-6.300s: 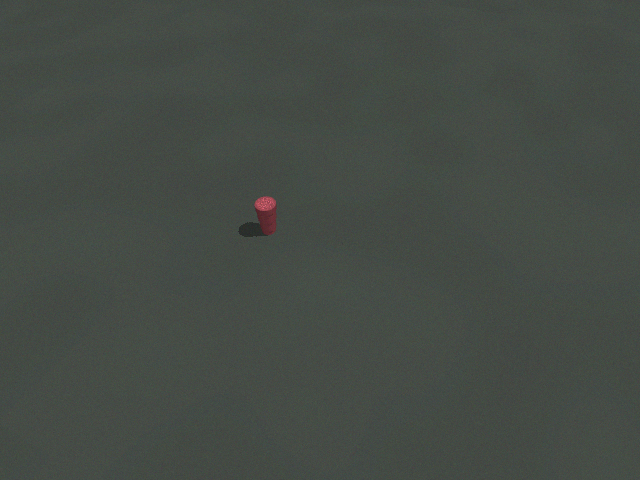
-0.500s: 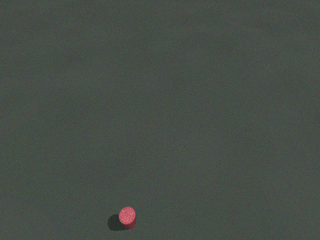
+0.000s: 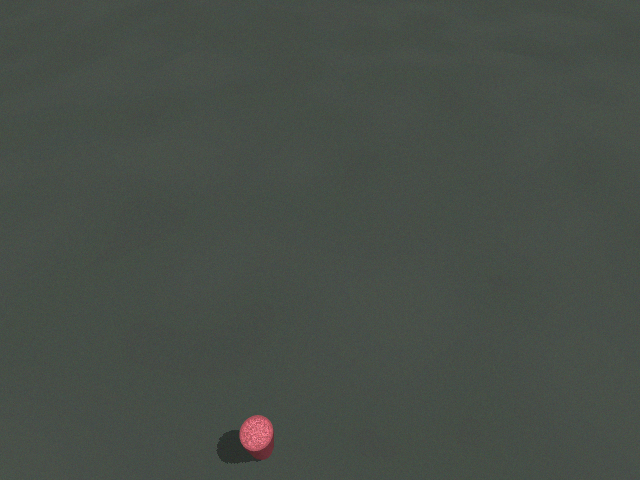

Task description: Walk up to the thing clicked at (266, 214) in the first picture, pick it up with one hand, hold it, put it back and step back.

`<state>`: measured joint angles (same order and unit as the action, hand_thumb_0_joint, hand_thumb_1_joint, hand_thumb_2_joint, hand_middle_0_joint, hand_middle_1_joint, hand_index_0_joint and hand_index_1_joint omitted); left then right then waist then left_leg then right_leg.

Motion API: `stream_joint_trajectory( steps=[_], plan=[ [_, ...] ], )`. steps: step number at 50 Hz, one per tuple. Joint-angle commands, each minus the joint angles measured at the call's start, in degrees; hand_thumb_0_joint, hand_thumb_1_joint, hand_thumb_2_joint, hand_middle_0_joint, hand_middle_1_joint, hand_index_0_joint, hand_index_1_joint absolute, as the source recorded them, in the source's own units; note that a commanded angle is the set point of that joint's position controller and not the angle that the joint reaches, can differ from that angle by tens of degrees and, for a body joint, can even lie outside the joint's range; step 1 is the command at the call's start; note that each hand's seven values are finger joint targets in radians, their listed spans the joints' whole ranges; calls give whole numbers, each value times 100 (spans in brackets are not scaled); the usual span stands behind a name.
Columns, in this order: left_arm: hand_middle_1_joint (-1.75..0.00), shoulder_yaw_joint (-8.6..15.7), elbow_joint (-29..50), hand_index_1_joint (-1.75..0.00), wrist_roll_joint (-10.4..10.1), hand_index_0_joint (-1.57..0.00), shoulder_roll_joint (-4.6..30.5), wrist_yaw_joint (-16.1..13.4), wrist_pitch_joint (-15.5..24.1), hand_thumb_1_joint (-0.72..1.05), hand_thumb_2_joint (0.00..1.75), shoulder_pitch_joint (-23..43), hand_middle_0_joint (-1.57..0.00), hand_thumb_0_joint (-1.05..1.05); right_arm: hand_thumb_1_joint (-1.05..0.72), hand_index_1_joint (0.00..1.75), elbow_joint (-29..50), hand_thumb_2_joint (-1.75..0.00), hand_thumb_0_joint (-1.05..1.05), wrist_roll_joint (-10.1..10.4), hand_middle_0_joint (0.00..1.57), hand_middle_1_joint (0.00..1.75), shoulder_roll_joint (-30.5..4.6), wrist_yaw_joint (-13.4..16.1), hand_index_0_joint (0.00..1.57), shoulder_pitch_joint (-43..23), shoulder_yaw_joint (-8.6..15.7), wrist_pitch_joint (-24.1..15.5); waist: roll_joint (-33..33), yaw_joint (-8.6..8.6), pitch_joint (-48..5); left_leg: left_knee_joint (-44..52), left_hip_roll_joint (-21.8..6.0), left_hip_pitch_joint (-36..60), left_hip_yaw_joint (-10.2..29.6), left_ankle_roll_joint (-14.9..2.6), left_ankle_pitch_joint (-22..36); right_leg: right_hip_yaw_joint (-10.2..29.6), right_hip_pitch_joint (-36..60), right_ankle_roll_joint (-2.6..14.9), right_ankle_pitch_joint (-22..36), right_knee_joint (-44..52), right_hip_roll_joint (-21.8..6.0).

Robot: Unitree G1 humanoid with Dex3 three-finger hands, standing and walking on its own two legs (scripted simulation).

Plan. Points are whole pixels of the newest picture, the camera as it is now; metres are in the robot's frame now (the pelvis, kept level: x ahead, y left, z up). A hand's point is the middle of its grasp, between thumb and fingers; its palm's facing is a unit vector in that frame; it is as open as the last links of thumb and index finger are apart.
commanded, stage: stand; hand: left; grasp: from the side
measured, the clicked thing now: (259, 440) +0.36 +0.18 -0.70
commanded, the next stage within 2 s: go down in 0.82 s
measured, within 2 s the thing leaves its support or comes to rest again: neither
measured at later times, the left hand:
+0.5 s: hand out of the picture +0.07 +0.25 -0.16, palm faces -0.03 -0.94 -0.34, open 7.4 cm
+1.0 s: hand out of the picture +0.09 +0.25 -0.15, palm faces +0.03 -0.94 -0.34, open 7.7 cm
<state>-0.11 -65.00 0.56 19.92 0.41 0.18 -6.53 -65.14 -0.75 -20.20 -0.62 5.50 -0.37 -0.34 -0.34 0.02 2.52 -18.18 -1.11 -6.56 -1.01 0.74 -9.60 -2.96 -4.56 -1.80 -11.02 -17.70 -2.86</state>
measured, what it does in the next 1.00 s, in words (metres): stands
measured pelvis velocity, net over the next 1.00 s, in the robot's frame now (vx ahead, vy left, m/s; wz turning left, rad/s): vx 0.00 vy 0.00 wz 0.00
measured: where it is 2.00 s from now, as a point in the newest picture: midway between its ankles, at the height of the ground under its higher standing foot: outside the picture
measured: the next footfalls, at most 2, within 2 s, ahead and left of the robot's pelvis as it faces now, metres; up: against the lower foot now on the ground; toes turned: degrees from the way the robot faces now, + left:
none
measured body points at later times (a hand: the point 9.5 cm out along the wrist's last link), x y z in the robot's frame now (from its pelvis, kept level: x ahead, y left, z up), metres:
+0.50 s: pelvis +0.00 +0.00 +0.00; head +0.01 +0.00 +0.45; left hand +0.07 +0.30 -0.13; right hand +0.08 -0.30 -0.13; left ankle +0.00 +0.13 -0.75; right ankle -0.02 -0.14 -0.75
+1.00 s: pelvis +0.00 +0.00 +0.00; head +0.02 +0.00 +0.45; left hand +0.09 +0.30 -0.13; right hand +0.09 -0.29 -0.13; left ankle +0.00 +0.13 -0.75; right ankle -0.02 -0.14 -0.75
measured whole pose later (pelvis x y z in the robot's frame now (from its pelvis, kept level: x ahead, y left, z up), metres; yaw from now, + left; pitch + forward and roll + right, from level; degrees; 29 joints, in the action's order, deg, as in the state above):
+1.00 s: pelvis +0.00 +0.00 +0.00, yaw +0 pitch -1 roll +0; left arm 1.5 -61.0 -0.9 19.0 -0.6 1.2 -6.2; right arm -57.1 1.6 -19.7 0.9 8.8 -0.3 -1.1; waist -0.4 0.1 2.5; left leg -21.4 -1.1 -10.1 -0.9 0.6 -10.8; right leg -2.9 -8.1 -1.7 -12.3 -21.1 -3.0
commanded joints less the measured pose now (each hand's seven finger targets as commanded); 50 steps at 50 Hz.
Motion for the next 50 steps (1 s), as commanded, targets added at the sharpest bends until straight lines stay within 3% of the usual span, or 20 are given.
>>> stream_joint_trajectory(
  steps=[1, 6, 12, 15, 26, 45, 46, 47, 48, 49, 50],
  plan=[
    [-30, 253, 350, -30, 14, -20, 1255, -84, 131, 90, 90, 197, -20, 0, -90, 30, 330, -90, 0, 19, 20, 30, -1210, 105, 20, -203, 218, -131, 69, -8, -423, 202, -704, 131, 526, -154, 1043, 478, -25, 234, 799, 258, -589],
    [-30, 244, 352, -30, 16, -20, 1242, -90, 144, 90, 90, 181, -20, 0, -90, 30, 349, -90, 0, 23, 20, 30, -1216, 101, 20, -252, 230, -131, 96, -6, -372, 196, -698, 112, 522, -143, 1085, 457, -48, 212, 852, 303, -573],
    [-30, 246, 362, -30, 31, -20, 1235, -92, 141, 90, 90, 156, -20, 0, -90, 30, 363, -90, 0, 18, 20, 30, -1233, 95, 20, -273, 240, -104, 44, -16, -342, 228, -677, 4, 517, -164, 624, 473, -48, 210, 541, 369, -581],
    [-30, 248, 365, -30, 25, -20, 1247, -85, 149, 90, 90, 126, -20, 0, -90, 30, 351, -90, 0, 24, 20, 30, -1220, 96, 20, -257, 232, -124, 3, -19, -414, 209, -673, 53, 509, -159, 905, 487, 11, 220, 830, 342, -590],
    [-30, 236, 378, -30, 30, -20, 1232, -96, 139, 90, 90, 120, -20, 0, -90, 30, 350, -90, 0, 26, 20, 30, -1218, 110, 20, -233, 233, -136, 55, -20, -439, 197, -699, 156, 517, -144, 1199, 431, -6, 212, 962, 257, -576],
    [-30, 244, 400, -30, 15, -20, 1271, -101, 144, 90, 90, 161, -20, 0, -90, 30, 352, -90, 0, 21, 20, 30, -1176, 103, 20, -176, 241, -133, 117, 14, -277, 268, -674, 85, 508, -148, 989, 464, -58, 222, 797, 288, -574],
    [-22, 230, 402, -22, 16, -23, 1220, -101, 148, 82, 82, 115, -27, 0, -92, 30, 353, -90, 0, 20, 21, 30, -1223, 99, 20, -198, 254, -134, 73, -15, -307, 233, -683, 111, 506, -158, 912, 461, -77, 212, 738, 326, -577],
    [-14, 277, 2413, -14, -286, -15, 351, -173, 694, 74, 74, 2126, -19, 0, -100, 30, 2029, -93, 0, 405, 20, 30, -257, 214, 20, -37, 10, -408, -71, 663, 95, -130, 121, -491, -217, -130, -12, 130, -1387, 198, 409, -92, 216],
    [-6, 387, 2047, -6, -295, -7, 603, -223, 634, 66, 66, 2757, -11, 0, -100, 30, 1677, -93, 0, 411, 20, 30, -424, 275, 20, 276, 35, -381, 66, 520, -103, -198, 146, -456, -192, -134, -149, 57, -1137, 200, 243, -154, 223],
    [-3, 696, 1125, -2, -179, -3, 1072, -231, 446, 58, 58, 1712, -3, 0, -99, 30, 1699, -93, 0, 436, 20, 30, -624, 337, 20, 540, 167, -309, 177, 345, -61, -265, 111, -624, -182, -131, -197, -2, -1118, 239, 52, -207, 264],
    [-4, 821, 649, -2, -76, -2, 1225, -171, 320, 50, 50, 1493, -1, 0, -100, 30, 1802, -93, 0, 402, 20, 30, -631, 342, 20, 611, 218, -275, 336, 303, -247, -543, 145, -825, -165, -149, -124, -9, -1244, 244, 25, -367, 270]
  ],
)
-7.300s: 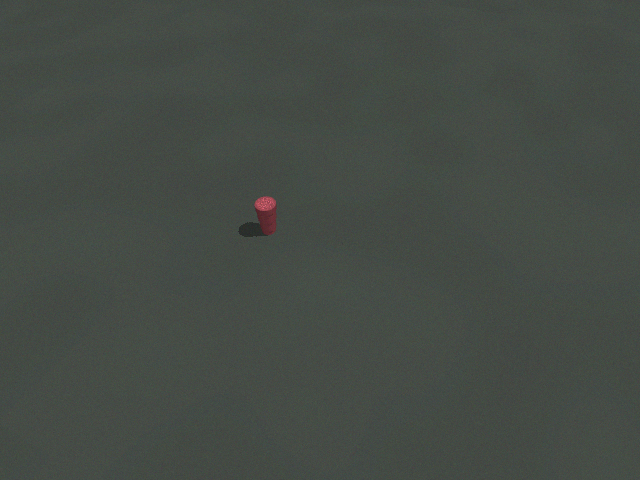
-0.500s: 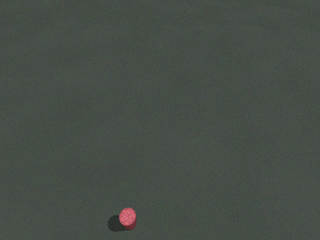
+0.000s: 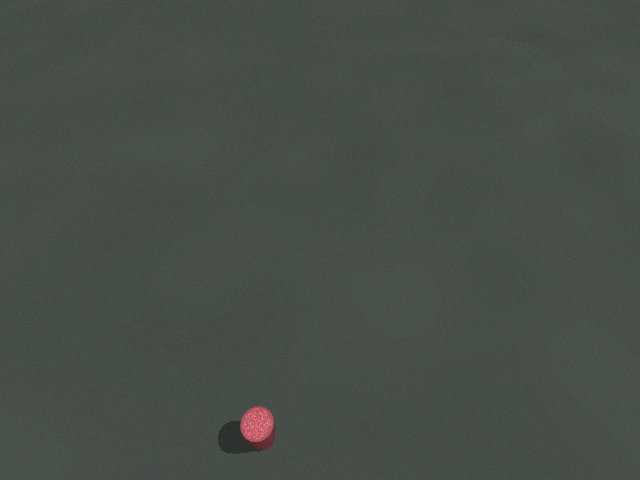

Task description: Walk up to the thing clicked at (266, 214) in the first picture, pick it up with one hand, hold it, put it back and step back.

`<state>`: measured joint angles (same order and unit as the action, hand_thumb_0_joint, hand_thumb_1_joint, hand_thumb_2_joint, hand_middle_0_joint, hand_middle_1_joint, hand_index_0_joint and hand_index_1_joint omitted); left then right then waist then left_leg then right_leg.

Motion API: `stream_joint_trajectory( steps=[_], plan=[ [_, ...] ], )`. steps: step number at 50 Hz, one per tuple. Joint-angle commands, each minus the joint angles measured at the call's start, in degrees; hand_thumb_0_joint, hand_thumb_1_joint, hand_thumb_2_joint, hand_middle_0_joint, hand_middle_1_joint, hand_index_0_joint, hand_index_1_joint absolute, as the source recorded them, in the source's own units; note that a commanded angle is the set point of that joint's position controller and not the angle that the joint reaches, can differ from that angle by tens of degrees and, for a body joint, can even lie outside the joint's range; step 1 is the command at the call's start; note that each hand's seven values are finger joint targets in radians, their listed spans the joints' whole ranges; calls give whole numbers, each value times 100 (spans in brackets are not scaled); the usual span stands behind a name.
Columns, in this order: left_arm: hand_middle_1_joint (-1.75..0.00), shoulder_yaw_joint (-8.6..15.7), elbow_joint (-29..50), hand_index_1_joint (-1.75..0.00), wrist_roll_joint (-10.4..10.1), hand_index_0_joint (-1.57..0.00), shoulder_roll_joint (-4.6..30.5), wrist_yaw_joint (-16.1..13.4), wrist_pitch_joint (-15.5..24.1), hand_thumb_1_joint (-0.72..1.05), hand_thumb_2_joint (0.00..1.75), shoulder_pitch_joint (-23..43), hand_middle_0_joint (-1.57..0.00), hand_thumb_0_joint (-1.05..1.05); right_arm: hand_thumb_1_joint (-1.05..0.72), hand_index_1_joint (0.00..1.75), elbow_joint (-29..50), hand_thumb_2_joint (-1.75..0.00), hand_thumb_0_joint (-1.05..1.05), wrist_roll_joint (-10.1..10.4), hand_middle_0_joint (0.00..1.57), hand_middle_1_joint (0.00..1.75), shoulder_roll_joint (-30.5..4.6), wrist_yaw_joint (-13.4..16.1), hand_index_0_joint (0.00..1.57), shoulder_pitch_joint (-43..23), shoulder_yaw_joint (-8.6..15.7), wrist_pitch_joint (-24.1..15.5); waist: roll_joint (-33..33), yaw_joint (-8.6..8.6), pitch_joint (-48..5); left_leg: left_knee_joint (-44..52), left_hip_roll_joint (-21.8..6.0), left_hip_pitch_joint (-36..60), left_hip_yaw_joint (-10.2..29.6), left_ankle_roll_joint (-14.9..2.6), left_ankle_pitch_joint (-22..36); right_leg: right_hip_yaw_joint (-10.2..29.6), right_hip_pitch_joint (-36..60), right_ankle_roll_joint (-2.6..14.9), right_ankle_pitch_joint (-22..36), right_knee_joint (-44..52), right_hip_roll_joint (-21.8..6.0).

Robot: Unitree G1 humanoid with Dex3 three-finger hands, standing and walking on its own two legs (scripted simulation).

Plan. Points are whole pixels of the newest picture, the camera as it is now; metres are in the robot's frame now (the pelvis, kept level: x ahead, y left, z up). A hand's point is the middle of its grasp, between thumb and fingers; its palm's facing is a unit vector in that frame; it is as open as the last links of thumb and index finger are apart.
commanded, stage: go down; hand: left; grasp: from the side
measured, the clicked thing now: (260, 431) +0.36 +0.18 -0.70
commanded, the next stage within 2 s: none
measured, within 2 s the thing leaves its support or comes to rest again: neither
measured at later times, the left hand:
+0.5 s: hand out of the picture +0.14 +0.28 -0.20, palm faces +0.07 -0.95 -0.31, open 16.7 cm
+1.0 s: hand out of the picture +0.17 +0.31 -0.26, palm faces +0.12 -0.96 -0.26, open 17.5 cm
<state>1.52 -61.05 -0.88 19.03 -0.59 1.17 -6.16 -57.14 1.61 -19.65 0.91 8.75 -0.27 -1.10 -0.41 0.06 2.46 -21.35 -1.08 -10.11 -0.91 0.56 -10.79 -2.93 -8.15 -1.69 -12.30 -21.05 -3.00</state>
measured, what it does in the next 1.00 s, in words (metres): lowers itself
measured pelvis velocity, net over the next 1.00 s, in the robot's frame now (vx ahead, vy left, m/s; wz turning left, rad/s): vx -0.04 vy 0.00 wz -0.02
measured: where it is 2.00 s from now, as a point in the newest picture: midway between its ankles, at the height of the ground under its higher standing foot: outside the picture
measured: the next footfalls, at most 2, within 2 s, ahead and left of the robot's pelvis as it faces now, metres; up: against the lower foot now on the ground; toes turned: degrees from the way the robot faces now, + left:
none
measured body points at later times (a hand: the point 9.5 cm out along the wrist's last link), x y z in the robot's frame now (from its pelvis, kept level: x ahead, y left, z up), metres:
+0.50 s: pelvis -0.02 +0.01 -0.07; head +0.06 +0.02 +0.37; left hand +0.14 +0.33 -0.18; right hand +0.11 -0.27 -0.17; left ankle +0.01 +0.13 -0.75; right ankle -0.01 -0.14 -0.75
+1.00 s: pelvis -0.04 +0.00 -0.15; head +0.09 +0.03 +0.28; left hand +0.16 +0.36 -0.24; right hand +0.15 -0.25 -0.23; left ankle +0.01 +0.13 -0.75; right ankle -0.01 -0.14 -0.75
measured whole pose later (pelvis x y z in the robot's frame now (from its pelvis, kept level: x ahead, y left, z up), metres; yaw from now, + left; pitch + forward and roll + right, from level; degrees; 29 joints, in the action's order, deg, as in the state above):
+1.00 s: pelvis -0.04 +0.00 -0.15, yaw -1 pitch +24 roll -3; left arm 23.1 -34.9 -3.1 25.0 14.3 3.4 -6.6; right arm -31.0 -1.0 -15.4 3.4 9.9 0.5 -11.8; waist 0.9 1.5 -9.3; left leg -81.3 -2.7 -72.0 1.9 0.5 -33.4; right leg -2.5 -68.6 -1.6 -34.6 -79.4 -2.7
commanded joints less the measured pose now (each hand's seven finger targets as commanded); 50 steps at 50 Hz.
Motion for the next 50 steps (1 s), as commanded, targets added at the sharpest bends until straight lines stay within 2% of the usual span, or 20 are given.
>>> stream_joint_trajectory(
  steps=[1, 3, 5, 9, 13, 15, 16, 18, 20, 28, 30, 34, 35, 36, 37, 38, 39, 41, 43, 50],
  plan=[
    [-5, 791, 327, -4, 147, -2, 1504, -9, 194, 42, 42, 1760, -1, 0, -99, 30, 1145, -92, 0, 150, 20, 30, -658, 207, 20, 348, 246, -212, 452, 244, -446, -405, 123, -560, -137, -150, 102, -16, -954, 234, 258, -230, 290],
    [-6, 1129, 97, -4, 390, -2, 1687, 69, 197, 26, 26, 1237, -1, 0, -96, 30, 1334, -92, 0, 5, 20, 30, -627, 201, 20, 547, 416, -255, 61, 63, -1169, -797, 171, -774, -142, -105, 312, 60, -932, 252, 540, -683, 226],
    [-7, 1270, 82, -6, 497, -4, 1433, 192, 75, 15, 18, 450, -3, 0, -95, 30, 1601, -91, 0, -63, 20, 30, -555, 123, 20, 613, 492, -281, -135, -160, -1433, -1040, 197, -1018, -141, -60, 456, 77, -955, 300, 569, -998, 251],
    [-8, 1431, 481, -7, 504, -5, 1293, 266, -138, -6, 14, 466, -4, 0, -91, 30, 2047, -90, 0, -42, 20, 30, -482, 63, 20, 515, 532, -320, -139, -79, -1498, -1425, 152, -1404, -96, -50, 571, 42, -1275, 315, 584, -1345, 302],
    [-8, 1839, 955, -7, 487, -5, 1599, 395, -114, -26, 10, 319, -4, 0, -91, 30, 2463, -90, 0, -57, 20, 30, -490, 14, 20, 387, 572, -399, -118, -65, -1520, -2105, 86, -2145, -29, -71, 126, 46, -2013, 308, 78, -2003, 308],
    [-8, 1649, 1670, -7, 430, -6, 1345, 524, -12, -37, 7, 464, -5, 0, -90, 30, 2654, -90, 0, -71, 20, 30, -420, 25, 20, 437, 583, -487, -244, 25, -1739, -2362, 51, -2295, 5, -82, -122, 69, -2371, 299, -134, -2315, 313],
    [-8, 1894, 1826, -8, 427, -6, 1608, 519, -8, -39, 7, 311, -6, 0, -90, 30, 2702, -90, 0, -69, 20, 30, -442, 57, 20, 432, 606, -513, -297, -20, -1848, -2456, 45, -2370, 21, -80, -169, 70, -2506, 297, -189, -2433, 304],
    [-9, 1552, 2255, -9, 355, -7, 1183, 602, -22, -50, 5, 339, -7, 0, -89, 30, 2754, -89, 0, -67, 20, 30, -373, 91, 20, 507, 587, -569, -260, 127, -1801, -2615, 6, -2532, 61, -80, -421, 60, -2894, 294, -422, -2615, 328],
    [-9, 1774, 2728, -8, 304, -8, 1383, 597, -116, -56, 2, 124, -8, 0, -89, 30, 2863, -89, 0, -66, 20, 30, -409, 152, 20, 492, 611, -623, -391, 104, -2008, -2734, -32, -2525, 102, -73, -376, 54, -3008, 295, -388, -2761, 322],
    [-6, 2036, 3756, -5, 229, -8, 1540, 584, -599, -61, 0, -592, -8, 0, -87, 30, 3073, -89, 0, -93, 20, 30, -392, 311, 20, 467, 547, -814, -412, 140, -2141, -3190, -93, -2892, 178, -67, -358, 24, -3359, 272, -401, -3219, 310],
    [-6, 1872, 3870, -5, 200, -8, 1311, 624, -700, -61, 0, -797, -8, 0, -89, 30, 3138, -89, 0, -109, 20, 30, -346, 339, 20, 404, 524, -876, -413, 201, -2083, -3286, -82, -3010, 183, -74, -493, 20, -3486, 267, -514, -3280, 307],
    [-6, 1979, 4112, -5, 100, -8, 1279, 710, -767, -59, 0, -874, -8, 0, -89, 30, 3244, -90, 0, -140, 20, 30, -287, 389, 20, 367, 488, -985, -430, 189, -2138, -3541, -81, -3255, 213, -72, -378, -7, -3706, 263, -457, -3505, 304],
    [-6, 2205, 4042, -5, 94, -8, 1479, 719, -764, -59, 0, -1007, -8, 0, -89, 30, 3219, -90, 0, -147, 20, 30, -319, 394, 20, 398, 496, -998, -428, 120, -2180, -3584, -88, -3281, 221, -73, -300, -13, -3720, 274, -423, -3589, 304],
    [-6, 2056, 4077, -5, 96, -9, 1344, 775, -759, -59, 0, -1160, -8, 0, -89, 30, 3265, -89, 0, -149, 20, 30, -301, 390, 20, 398, 497, -1020, -438, 137, -2177, -3647, -76, -3311, 209, -74, -272, -2, -3804, 279, -407, -3636, 300],
    [-6, 1991, 4159, -5, 68, -9, 1271, 828, -714, -59, 0, -1007, -8, 0, -90, 30, 3314, -90, 0, -164, 20, 30, -271, 388, 20, 349, 484, -1050, -449, 201, -2159, -3745, -69, -3430, 214, -77, -323, -3, -3893, 267, -433, -3704, 304],
    [-4, 2306, 4167, -4, 43, -8, 1528, 832, -687, -57, 0, -1067, -8, 0, -91, 30, 3298, -90, 0, -175, 20, 30, -285, 384, 20, 384, 490, -1069, -443, 97, -2268, -3794, -72, -3505, 214, -84, -310, 5, -3909, 276, -426, -3771, 293],
    [-5, 2145, 4252, -4, 37, -8, 1425, 868, -629, -58, 0, -875, -8, 0, -91, 30, 3338, -90, 0, -174, 20, 30, -287, 395, 20, 323, 483, -1092, -487, 184, -2168, -3815, -74, -3574, 217, -83, -529, 19, -4119, 276, -602, -3807, 300],
    [-3, 2195, 4115, -3, -27, -9, 1436, 972, -430, -60, 0, -391, -8, 0, -92, 30, 3310, -90, 0, -187, 20, 30, -297, 382, 20, 259, 462, -1170, -508, 253, -2003, -4005, -87, -3928, 287, -88, -890, 16, -4546, 271, -916, -4046, 293],
    [-5, 2454, 3725, -4, -88, -9, 1674, 1063, -157, -61, 0, -189, -8, 0, -91, 30, 3230, -90, 0, -189, 20, 30, -353, 373, 20, 280, 479, -1228, -338, 257, -2029, -4353, -72, -4328, 267, -130, -1120, 42, -4893, 268, -1093, -4342, 292],
    [-11, 2791, 3296, -11, -370, -8, 2076, 1771, 1109, -60, 5, 599, -7, 0, -90, 30, 3159, -90, 0, -217, 20, 30, -586, 340, 20, 202, 499, -1343, -705, 71, -3151, -5291, -83, -4939, 444, -82, -1306, 107, -6097, 321, -1338, -5574, 241]
  ],
)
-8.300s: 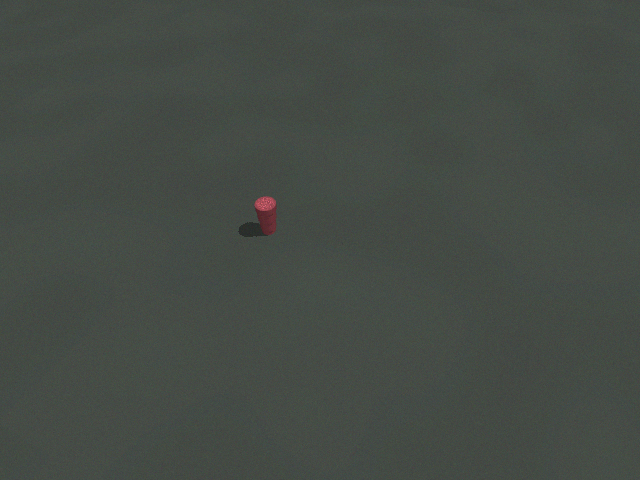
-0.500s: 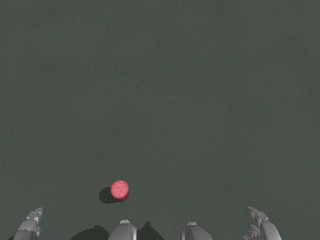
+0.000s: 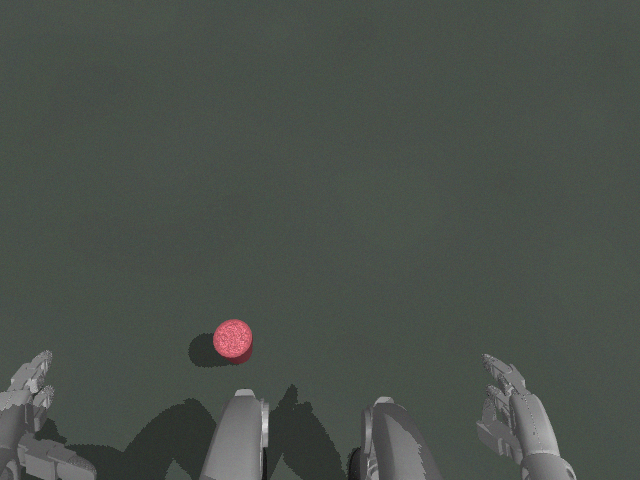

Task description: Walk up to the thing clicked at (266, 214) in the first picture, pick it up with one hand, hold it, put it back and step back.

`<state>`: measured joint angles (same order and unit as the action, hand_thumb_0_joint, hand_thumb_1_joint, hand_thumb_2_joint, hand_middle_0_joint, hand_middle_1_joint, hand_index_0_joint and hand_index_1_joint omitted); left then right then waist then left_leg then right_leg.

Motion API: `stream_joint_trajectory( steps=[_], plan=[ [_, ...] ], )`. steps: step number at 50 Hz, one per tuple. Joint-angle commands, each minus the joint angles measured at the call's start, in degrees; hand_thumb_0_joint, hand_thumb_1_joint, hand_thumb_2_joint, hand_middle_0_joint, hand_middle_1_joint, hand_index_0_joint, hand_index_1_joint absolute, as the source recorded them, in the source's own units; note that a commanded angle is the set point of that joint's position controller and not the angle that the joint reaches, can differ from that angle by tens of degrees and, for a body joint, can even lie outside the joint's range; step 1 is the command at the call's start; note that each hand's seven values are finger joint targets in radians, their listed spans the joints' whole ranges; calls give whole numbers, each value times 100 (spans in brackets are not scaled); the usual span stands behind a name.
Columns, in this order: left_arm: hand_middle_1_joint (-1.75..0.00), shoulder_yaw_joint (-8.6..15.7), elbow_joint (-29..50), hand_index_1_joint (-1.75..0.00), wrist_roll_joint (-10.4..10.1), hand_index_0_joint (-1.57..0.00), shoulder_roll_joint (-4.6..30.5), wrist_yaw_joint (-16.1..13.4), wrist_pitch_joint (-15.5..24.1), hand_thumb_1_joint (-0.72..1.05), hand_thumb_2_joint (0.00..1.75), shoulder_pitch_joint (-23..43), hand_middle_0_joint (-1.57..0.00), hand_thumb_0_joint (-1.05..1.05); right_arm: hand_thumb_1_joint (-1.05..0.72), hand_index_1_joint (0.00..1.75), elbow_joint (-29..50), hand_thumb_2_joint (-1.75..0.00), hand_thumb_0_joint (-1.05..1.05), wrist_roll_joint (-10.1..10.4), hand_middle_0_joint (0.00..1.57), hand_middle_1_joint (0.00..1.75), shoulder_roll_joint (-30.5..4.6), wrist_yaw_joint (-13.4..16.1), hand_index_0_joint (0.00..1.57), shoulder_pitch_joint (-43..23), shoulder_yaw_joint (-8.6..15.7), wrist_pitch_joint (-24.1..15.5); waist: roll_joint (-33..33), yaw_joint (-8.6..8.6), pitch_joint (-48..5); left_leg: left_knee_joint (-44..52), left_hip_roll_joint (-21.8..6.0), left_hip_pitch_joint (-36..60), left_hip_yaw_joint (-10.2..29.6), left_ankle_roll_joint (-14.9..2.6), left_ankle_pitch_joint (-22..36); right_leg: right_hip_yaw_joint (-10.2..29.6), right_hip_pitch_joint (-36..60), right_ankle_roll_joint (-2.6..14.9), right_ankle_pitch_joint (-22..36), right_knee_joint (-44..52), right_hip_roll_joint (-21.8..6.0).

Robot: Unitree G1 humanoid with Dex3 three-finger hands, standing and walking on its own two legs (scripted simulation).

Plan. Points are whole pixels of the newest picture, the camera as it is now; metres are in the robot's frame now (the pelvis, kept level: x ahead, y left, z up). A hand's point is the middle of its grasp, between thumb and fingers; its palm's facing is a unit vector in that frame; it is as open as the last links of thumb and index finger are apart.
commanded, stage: go down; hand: left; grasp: from the side
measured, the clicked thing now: (236, 345) +0.39 +0.18 -0.55
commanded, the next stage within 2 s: approach in 1.92 s
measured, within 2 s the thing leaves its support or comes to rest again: neither
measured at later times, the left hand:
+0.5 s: hand (84, 364) +0.28 +0.35 -0.17, palm faces +0.15 -0.97 -0.21, open 17.2 cm
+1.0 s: hand (85, 349) +0.31 +0.37 -0.21, palm faces +0.14 -0.98 -0.16, open 17.1 cm
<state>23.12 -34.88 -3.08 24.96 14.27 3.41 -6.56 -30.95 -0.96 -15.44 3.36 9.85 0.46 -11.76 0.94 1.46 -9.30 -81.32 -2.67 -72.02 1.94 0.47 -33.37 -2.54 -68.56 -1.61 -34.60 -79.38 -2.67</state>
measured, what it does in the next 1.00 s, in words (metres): lowers itself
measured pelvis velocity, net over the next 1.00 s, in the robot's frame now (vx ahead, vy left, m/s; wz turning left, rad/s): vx -0.05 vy -0.01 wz -0.06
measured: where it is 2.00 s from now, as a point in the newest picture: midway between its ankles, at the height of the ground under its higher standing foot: outside the picture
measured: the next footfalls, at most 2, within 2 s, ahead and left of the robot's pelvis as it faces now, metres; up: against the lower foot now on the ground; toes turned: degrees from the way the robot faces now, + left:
none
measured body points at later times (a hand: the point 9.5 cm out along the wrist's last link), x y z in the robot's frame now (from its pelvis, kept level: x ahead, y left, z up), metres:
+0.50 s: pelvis -0.04 -0.01 -0.12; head +0.15 +0.02 +0.29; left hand +0.27 +0.40 -0.16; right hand +0.13 -0.28 -0.24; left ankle +0.04 +0.12 -0.59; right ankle +0.03 -0.14 -0.59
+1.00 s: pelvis -0.05 -0.01 -0.19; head +0.14 +0.03 +0.21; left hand +0.29 +0.42 -0.19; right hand +0.11 -0.29 -0.30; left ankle +0.04 +0.12 -0.59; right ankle +0.03 -0.14 -0.59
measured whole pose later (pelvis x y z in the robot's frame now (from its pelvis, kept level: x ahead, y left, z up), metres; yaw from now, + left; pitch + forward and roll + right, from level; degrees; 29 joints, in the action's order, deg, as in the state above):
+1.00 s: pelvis -0.05 -0.01 -0.19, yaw -4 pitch +32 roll -5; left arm 41.9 -54.6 -9.2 42.2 35.3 20.5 23.1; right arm -39.1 -2.3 -19.4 2.2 5.3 -2.6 -9.7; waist 1.3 2.1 -8.0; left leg -118.9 -3.2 -113.4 6.3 1.7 -38.0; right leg -3.5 -109.2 -0.5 -39.6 -116.7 -1.3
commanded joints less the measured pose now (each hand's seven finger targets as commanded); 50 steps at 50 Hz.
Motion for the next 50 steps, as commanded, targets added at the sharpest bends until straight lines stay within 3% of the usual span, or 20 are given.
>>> stream_joint_trajectory(
  steps=[1, 2, 5, 6, 9, 10, 11, 12, 14, 17, 20, 21, 22, 27, 31, 32, 39, 45, 46, 50],
  plan=[
    [-11, 657, 716, -11, -206, -7, 1510, 365, 969, -59, 6, 728, -7, 0, -90, 30, 425, -90, 0, 41, 20, 30, -1061, 82, 20, 202, 446, -251, -937, -107, -2225, 610, 67, 1300, 202, -55, 1068, 69, -166, 320, 933, 144, 196],
    [-12, 873, 706, -12, -238, -7, 1725, 401, 1045, -60, 7, 876, -7, 0, -89, 30, 514, -90, 0, 42, 20, 30, -1105, 77, 20, 79, 429, -235, -970, -170, -2315, 587, 48, 1263, 271, -37, 1030, 28, -306, 323, 901, -1, 216],
    [-12, 1142, 239, -12, -279, -6, 1889, 513, 1150, -61, 8, 704, -7, 0, -89, 30, 357, -90, 0, 42, 20, 30, -1213, 36, 20, 84, 451, -148, -904, -335, -2623, 293, 58, 1143, 348, -29, 1484, -47, -545, 352, 1140, -351, 224],
    [-12, 1112, 227, -13, -310, -6, 1871, 575, 1168, -59, 10, 738, -6, 0, -89, 30, 348, -90, 0, 36, 20, 30, -1203, 29, 20, 71, 444, -125, -836, -317, -2685, 196, 64, 1091, 330, -53, 1446, -36, -579, 350, 1114, -359, 232],
    [-12, 1409, 318, -12, -389, -6, 2291, 718, 1300, -57, 10, 1218, -6, 0, -88, 30, 210, -90, 0, 34, 20, 30, -1259, 17, 20, 77, 455, -69, -854, -327, -2884, -155, 92, 790, 285, -90, 1432, 14, -724, 355, 1116, -569, 235],
    [-12, 1525, 187, -12, -418, -5, 2355, 750, 1339, -57, 11, 1241, -6, 0, -89, 30, 219, -90, 0, 35, 20, 30, -1260, 12, 20, 46, 454, -52, -724, -326, -2890, -296, 105, 620, 234, -122, 1393, 35, -747, 346, 1099, -591, 247],
    [-13, 1446, 244, -12, -428, -5, 2324, 811, 1390, -55, 11, 1486, -5, 0, -89, 30, 155, -90, 0, 27, 20, 30, -1207, 11, 20, 44, 433, -42, -733, -249, -2798, -410, 115, 356, 203, -134, 1192, 70, -840, 339, 956, -631, 242],
    [-13, 1599, 80, -13, -488, -5, 2425, 830, 1433, -54, 11, 1584, -6, 0, -89, 30, 102, -90, 0, 29, 20, 30, -1212, 6, 20, 82, 421, -33, -569, -256, -2775, -514, 107, 159, 181, -154, 1131, 123, -777, 318, 910, -623, 242],
    [-14, 1594, -112, -13, -519, -5, 2441, 948, 1547, -52, 13, 1808, -5, 0, -89, 30, 51, -90, 0, 11, 20, 30, -1205, -1, 20, 33, 395, -24, -551, -160, -2787, -753, 119, -193, 124, -178, 1016, 175, -854, 308, 807, -724, 243],
    [-13, 1723, -151, -13, -555, -5, 2772, 1149, 1742, -50, 12, 2275, -5, 0, -89, 30, -97, -90, 0, -4, 20, 30, -1277, 11, 20, 101, 394, -5, -655, -200, -2973, -989, 97, -270, 98, -188, 945, 232, -1090, 317, 722, -877, 244],
    [-13, 1683, -546, -12, -593, -6, 2713, 1334, 1848, -51, 10, 2582, -6, 0, -89, 30, -193, -90, 0, -15, 20, 30, -1271, 16, 20, 120, 355, -14, -609, -66, -2734, -1088, 78, -714, 135, -169, 398, 199, -1386, 319, 298, -1009, 258],
    [-12, 1869, -462, -12, -596, -5, 3041, 1345, 1898, -48, 11, 2746, -5, 0, -89, 30, -182, -90, 0, -27, 20, 30, -1301, 10, 20, 153, 349, -14, -643, -164, -2847, -1162, 90, -851, 92, -166, 334, 259, -1298, 312, 218, -1009, 250],
    [-12, 1924, -615, -11, -602, -6, 3138, 1393, 1926, -48, 10, 2727, -6, 0, -89, 30, -171, -90, 0, -24, 20, 30, -1310, 15, 20, 69, 326, -12, -597, -191, -2813, -1185, 82, -936, 88, -169, 189, 256, -1361, 315, 78, -1019, 261],
    [-11, 1986, -673, -10, -630, -6, 3283, 1607, 1975, -47, 9, 2874, -6, 0, -89, 30, -278, -90, 0, -21, 20, 30, -1460, 11, 20, 150, 289, 21, -984, -234, -3076, -1264, 49, -633, 244, -110, 447, -10, -1858, 381, 358, -1572, 289],
    [-10, 2214, -748, -9, -711, -5, 3515, 1701, 1988, -48, 9, 2941, -6, 0, -90, 30, -293, -90, 0, -4, 20, 30, -1524, 17, 20, 132, 253, 37, -975, -296, -3157, -1453, 43, -755, 297, -117, 554, -114, -2098, 392, 456, -1852, 302],
    [-10, 2125, -782, -9, -710, -6, 3481, 1739, 1996, -49, 8, 3031, -6, 0, -90, 30, -307, -90, 0, -3, 20, 30, -1493, 15, 20, 91, 248, 36, -977, -238, -2980, -1510, 54, -954, 252, -128, 320, -87, -2207, 385, 269, -1825, 300],
    [-10, 2315, -719, -9, -749, -5, 3784, 1903, 2036, -47, 10, 3405, -5, 0, -91, 30, -358, -90, 0, -36, 20, 30, -1579, 13, 20, 130, 214, 33, -1099, -212, -3107, -1829, 30, -1107, 256, -131, 443, -155, -2417, 394, 386, -2173, 313],
    [-9, 2310, -941, -9, -786, -4, 3840, 2041, 2073, -48, 10, 3729, -5, 0, -91, 30, -438, -91, 0, -65, 20, 30, -1618, 8, 20, 154, 184, 10, -1084, -114, -2973, -2030, 16, -1429, 260, -139, 57, -191, -2742, 385, 148, -2383, 326],
    [-9, 2357, -880, -9, -797, -4, 3949, 2066, 2078, -48, 10, 3724, -5, 0, -91, 30, -460, -91, 0, -77, 20, 30, -1619, 12, 20, 155, 176, 13, -1036, -187, -2991, -2084, 14, -1490, 228, -151, 1, -165, -2712, 380, 86, -2373, 331],
    [-9, 2421, -992, -9, -813, -3, 4112, 2131, 2056, -48, 11, 3784, -4, 0, -91, 30, -417, -91, 0, -98, 20, 30, -1613, 7, 20, 95, 126, 3, -965, -189, -3003, -2266, 38, -1800, 130, -167, -43, -108, -2617, 358, -30, -2368, 323]
  ],
)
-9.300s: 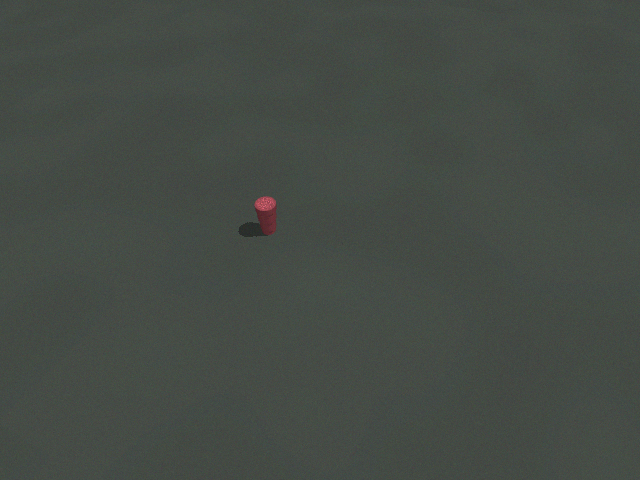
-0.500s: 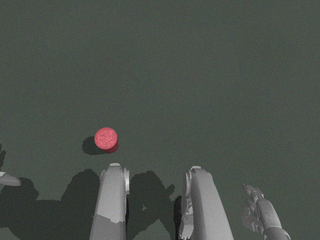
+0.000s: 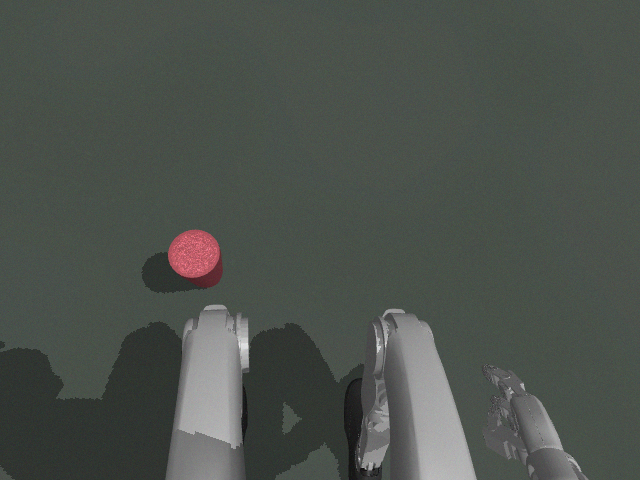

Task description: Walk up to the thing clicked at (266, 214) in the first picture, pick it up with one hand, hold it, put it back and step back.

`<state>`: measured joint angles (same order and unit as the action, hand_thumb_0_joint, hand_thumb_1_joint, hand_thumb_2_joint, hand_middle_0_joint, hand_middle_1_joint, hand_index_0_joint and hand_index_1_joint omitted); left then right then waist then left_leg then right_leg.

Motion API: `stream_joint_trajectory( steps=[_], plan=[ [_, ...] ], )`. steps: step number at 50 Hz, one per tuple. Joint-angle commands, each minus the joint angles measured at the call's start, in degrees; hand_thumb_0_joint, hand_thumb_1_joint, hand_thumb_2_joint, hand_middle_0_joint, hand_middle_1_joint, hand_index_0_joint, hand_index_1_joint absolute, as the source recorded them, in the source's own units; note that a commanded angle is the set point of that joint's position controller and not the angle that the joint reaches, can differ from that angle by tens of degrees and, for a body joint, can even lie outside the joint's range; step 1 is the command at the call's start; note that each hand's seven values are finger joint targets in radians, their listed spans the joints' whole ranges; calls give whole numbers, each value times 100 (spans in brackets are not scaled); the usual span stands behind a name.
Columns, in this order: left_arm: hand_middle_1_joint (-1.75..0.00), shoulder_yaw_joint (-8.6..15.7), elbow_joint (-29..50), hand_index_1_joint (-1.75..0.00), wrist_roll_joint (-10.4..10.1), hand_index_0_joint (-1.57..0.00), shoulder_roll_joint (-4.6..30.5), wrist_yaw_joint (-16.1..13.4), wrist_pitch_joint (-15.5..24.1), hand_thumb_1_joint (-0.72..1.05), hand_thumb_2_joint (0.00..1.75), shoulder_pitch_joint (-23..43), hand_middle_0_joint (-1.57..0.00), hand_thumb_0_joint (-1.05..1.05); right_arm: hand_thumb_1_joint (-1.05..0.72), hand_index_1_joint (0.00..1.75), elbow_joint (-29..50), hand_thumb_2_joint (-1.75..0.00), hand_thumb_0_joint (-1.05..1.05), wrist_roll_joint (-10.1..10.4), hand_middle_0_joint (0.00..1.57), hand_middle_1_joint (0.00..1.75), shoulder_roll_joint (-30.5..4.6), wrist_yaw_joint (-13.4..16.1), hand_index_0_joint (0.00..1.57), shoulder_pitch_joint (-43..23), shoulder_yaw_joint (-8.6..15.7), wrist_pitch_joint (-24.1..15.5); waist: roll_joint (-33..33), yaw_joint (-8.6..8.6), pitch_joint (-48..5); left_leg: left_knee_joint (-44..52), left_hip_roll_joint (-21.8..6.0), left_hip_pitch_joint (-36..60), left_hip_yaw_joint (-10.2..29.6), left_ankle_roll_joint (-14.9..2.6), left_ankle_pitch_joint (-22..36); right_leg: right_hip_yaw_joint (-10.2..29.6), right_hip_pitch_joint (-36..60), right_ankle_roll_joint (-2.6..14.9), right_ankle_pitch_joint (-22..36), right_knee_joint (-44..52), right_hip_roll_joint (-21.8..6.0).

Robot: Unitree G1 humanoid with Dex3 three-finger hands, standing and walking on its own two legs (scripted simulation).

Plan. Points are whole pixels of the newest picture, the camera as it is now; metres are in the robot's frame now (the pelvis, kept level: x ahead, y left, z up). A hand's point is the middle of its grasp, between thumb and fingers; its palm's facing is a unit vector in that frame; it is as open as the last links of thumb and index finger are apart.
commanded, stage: go down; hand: left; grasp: from the side
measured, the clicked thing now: (201, 264) +0.43 +0.21 -0.36
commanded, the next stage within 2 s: approach in 0.92 s
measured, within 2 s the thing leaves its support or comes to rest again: neither
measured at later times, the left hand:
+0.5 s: hand out of the picture +0.35 +0.41 -0.03, palm faces +0.19 -0.97 -0.14, open 17.2 cm
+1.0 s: hand out of the picture +0.36 +0.41 -0.04, palm faces +0.20 -0.97 -0.12, open 17.3 cm
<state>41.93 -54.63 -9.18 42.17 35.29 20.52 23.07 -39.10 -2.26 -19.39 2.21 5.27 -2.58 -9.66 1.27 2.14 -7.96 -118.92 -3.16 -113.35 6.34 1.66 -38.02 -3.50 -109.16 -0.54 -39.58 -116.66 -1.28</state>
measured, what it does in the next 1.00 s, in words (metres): lowers itself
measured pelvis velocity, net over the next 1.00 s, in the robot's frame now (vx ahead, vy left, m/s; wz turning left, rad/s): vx -0.01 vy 0.00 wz -0.02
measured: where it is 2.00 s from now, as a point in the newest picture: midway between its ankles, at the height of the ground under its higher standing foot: (296, 454)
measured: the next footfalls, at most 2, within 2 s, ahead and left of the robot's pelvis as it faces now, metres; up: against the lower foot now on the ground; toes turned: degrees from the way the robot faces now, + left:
none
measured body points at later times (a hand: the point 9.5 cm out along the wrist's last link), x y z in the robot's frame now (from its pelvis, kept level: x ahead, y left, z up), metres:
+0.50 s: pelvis +0.00 +0.00 -0.03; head +0.19 +0.06 +0.37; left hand +0.34 +0.46 -0.02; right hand +0.16 -0.27 -0.13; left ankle +0.09 +0.14 -0.40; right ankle +0.09 -0.13 -0.40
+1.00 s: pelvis -0.01 +0.00 -0.05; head +0.19 +0.06 +0.35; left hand +0.34 +0.46 -0.03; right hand +0.15 -0.27 -0.16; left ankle +0.09 +0.14 -0.40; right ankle +0.09 -0.13 -0.40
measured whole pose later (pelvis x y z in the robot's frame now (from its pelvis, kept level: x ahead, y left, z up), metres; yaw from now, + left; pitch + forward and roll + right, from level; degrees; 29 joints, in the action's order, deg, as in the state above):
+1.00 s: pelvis -0.01 +0.00 -0.05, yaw -1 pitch +31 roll -6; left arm 45.6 -57.9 -10.9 47.5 39.4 21.4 28.5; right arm -40.1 -2.7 -20.2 0.9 5.7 -4.6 -9.3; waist 1.9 3.4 -6.0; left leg -128.1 -2.6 -121.6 7.4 1.2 -38.2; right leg -3.5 -116.7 -1.2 -39.8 -125.2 -1.0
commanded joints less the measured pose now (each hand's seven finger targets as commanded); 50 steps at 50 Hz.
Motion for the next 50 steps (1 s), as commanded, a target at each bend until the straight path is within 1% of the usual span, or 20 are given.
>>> stream_joint_trajectory(
  steps=[1, 3, 6, 10, 12, 15, 18, 21, 23, 28, 34, 35, 37, 38, 39, 41, 42, 45, 47, 50],
  plan=[
    [-10, 467, 943, -10, -210, -4, 2249, 63, 337, -48, 11, 896, -4, 0, -91, 30, 393, -91, 0, 41, 20, 30, -1218, 116, 20, 561, 435, -207, -1004, -193, -3099, 1495, 82, 2343, -278, -291, 370, -52, 1304, 259, 448, 1296, 192],
    [-8, 570, 1013, -8, -221, -3, 2467, 78, 332, -48, 11, 952, -4, 0, -91, 30, 397, -91, 0, 41, 20, 30, -1269, 117, 20, 561, 419, -212, -1112, -251, -3212, 1459, 87, 2389, -265, -280, 424, -82, 1277, 267, 520, 1197, 195],
    [-9, 625, 1032, -10, -216, -3, 2526, 114, 309, -49, 11, 967, -4, 0, -92, 30, 365, -91, 0, 37, 20, 30, -1270, 110, 20, 675, 409, -211, -1101, -235, -3427, 1342, 101, 2414, -275, -273, 691, -119, 1355, 273, 711, 1083, 197],
    [-8, 571, 884, -9, -221, -3, 2466, 136, 291, -49, 11, 976, -4, 0, -92, 30, 326, -91, 0, 60, 20, 30, -1270, 102, 20, 653, 394, -202, -1141, -206, -3146, 1397, 86, 2333, -177, -261, 358, -185, 1010, 284, 464, 981, 214],
    [-9, 659, 1000, -10, -252, -3, 2612, 141, 306, -49, 11, 1025, -4, 0, -92, 30, 363, -91, 0, 63, 20, 30, -1299, 103, 20, 632, 395, -210, -1190, -255, -3171, 1349, 89, 2301, -201, -265, 371, -172, 985, 284, 475, 952, 211],
    [-9, 659, 1061, -9, -294, -3, 2639, 184, 301, -50, 10, 1077, -4, 0, -92, 30, 373, -91, 0, 56, 20, 30, -1279, 106, 20, 644, 369, -214, -1119, -232, -3273, 1165, 118, 2159, -312, -289, 600, -114, 1173, 271, 630, 989, 209],
    [-9, 588, 915, -9, -304, -3, 2444, 213, 266, -50, 11, 989, -4, 0, -92, 30, 314, -91, 0, 48, 20, 30, -1297, 97, 20, 677, 378, -211, -1134, -172, -3166, 1113, 109, 2203, -291, -292, 703, -155, 1023, 279, 727, 904, 214],
    [-8, 737, 1067, -8, -262, -3, 2752, 176, 305, -49, 11, 1144, -4, 0, -91, 30, 322, -91, 0, 41, 20, 30, -1325, 84, 20, 676, 383, -193, -1221, -238, -3230, 1143, 93, 2211, -239, -278, 599, -182, 982, 283, 649, 816, 210],
    [-8, 622, 940, -9, -281, -2, 2505, 202, 295, -49, 11, 1072, -4, 0, -91, 30, 266, -91, 0, 46, 20, 30, -1313, 62, 20, 706, 380, -182, -1253, -201, -3134, 1167, 76, 2250, -192, -265, 504, -206, 808, 291, 607, 744, 210],
    [-7, 742, 1049, -7, -283, -3, 2774, 226, 318, -51, 10, 1180, -4, 0, -92, 30, 285, -91, 0, 32, 20, 30, -1331, 58, 20, 713, 353, -170, -1327, -235, -3308, 1065, 98, 2217, -239, -263, 638, -194, 909, 291, 670, 690, 205],
    [-7, 667, 879, -8, -309, -3, 2653, 271, 349, -50, 10, 1303, -4, 0, -91, 30, 224, -91, 0, 29, 20, 30, -1347, 35, 20, 718, 352, -172, -1225, -139, -3015, 968, 97, 2016, -227, -292, 389, -210, 683, 281, 502, 664, 212],
    [-6, 747, 968, -7, -304, -2, 2882, 255, 368, -50, 10, 1376, -3, 0, -91, 30, 263, -91, 0, 26, 20, 30, -1352, 26, 20, 718, 322, -176, -1229, -181, -3122, 956, 100, 1984, -240, -291, 408, -200, 772, 283, 492, 647, 214],
    [-6, 799, 975, -7, -301, -3, 2930, 256, 396, -52, 9, 1374, -4, 0, -92, 30, 318, -91, 0, 29, 20, 30, -1350, 19, 20, 659, 319, -162, -1300, -203, -3173, 973, 98, 1986, -241, -284, 377, -211, 759, 285, 457, 608, 216],
    [-7, 704, 667, -7, -298, -2, 2684, 287, 358, -51, 10, 1177, -4, 0, -92, 30, 255, -91, 0, 30, 20, 30, -1355, 14, 20, 706, 326, -160, -1181, -162, -3062, 955, 99, 2027, -220, -279, 427, -225, 667, 285, 496, 601, 220],
    [-7, 651, 823, -8, -315, -2, 2700, 317, 383, -50, 11, 1361, -3, 0, -91, 30, 259, -91, 0, 40, 20, 30, -1382, 10, 20, 663, 325, -158, -1323, -136, -2976, 1012, 80, 2020, -166, -269, 304, -253, 492, 298, 418, 524, 218],
    [-7, 758, 857, -7, -331, -3, 2820, 321, 404, -49, 10, 1403, -4, 0, -91, 30, 262, -91, 0, 35, 20, 30, -1396, 9, 20, 689, 316, -156, -1341, -148, -3044, 949, 93, 2020, -169, -273, 402, -253, 527, 293, 501, 497, 206],
    [-7, 685, 691, -7, -324, -3, 2709, 346, 399, -50, 10, 1355, -3, 0, -91, 30, 170, -91, 0, 38, 20, 30, -1394, -2, 20, 727, 308, -148, -1329, -141, -2935, 970, 80, 2075, -123, -264, 325, -268, 374, 296, 446, 455, 206],
    [-6, 864, 931, -7, -346, -3, 3044, 356, 463, -52, 9, 1537, -4, 0, -92, 30, 265, -91, 0, 25, 20, 30, -1411, -2, 20, 670, 293, -128, -1403, -180, -3186, 859, 100, 2041, -209, -269, 425, -222, 569, 289, 510, 463, 207],
    [-7, 796, 783, -7, -388, -3, 2882, 402, 460, -51, 10, 1447, -4, 0, -92, 30, 213, -91, 0, 20, 20, 30, -1400, -9, 20, 674, 282, -139, -1252, -143, -3126, 771, 109, 1947, -242, -289, 437, -219, 546, 283, 507, 464, 218],
    [-7, 895, 640, -7, -383, -3, 3014, 416, 463, -52, 9, 1393, -4, 0, -92, 30, 253, -91, 0, 5, 20, 30, -1411, -1, 20, 665, 269, -144, -1190, -143, -3186, 651, 121, 1845, -307, -304, 583, -194, 707, 271, 613, 474, 220]
  ],
)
